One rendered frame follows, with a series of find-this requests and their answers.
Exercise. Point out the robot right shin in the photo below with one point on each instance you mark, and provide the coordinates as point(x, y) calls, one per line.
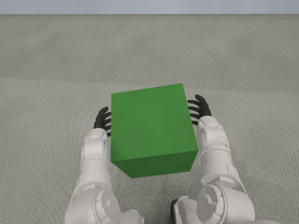
point(183, 197)

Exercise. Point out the right robot thigh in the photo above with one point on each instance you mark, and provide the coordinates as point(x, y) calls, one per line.
point(185, 212)

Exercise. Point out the robot right hand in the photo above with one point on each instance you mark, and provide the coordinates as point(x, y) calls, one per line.
point(203, 110)

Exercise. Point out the robot right forearm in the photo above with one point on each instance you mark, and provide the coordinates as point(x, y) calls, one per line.
point(215, 154)

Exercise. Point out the robot left hand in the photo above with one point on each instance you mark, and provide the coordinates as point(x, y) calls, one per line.
point(101, 121)

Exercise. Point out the right robot upper arm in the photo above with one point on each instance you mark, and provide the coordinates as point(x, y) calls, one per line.
point(217, 204)

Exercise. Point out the robot left forearm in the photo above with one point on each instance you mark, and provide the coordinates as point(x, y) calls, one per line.
point(94, 165)

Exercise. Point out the left robot upper arm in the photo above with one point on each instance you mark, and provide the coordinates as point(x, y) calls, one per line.
point(98, 207)

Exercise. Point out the carton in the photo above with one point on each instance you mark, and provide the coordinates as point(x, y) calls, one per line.
point(151, 131)

